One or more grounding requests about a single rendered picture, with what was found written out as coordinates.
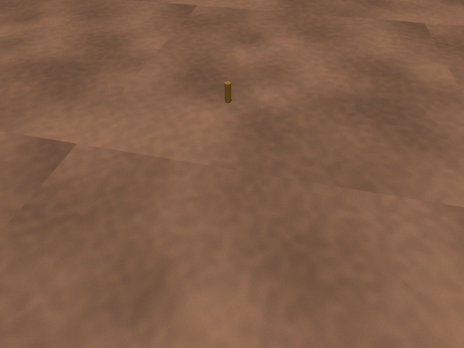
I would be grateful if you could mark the can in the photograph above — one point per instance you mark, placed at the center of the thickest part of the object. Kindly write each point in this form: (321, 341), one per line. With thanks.
(227, 91)

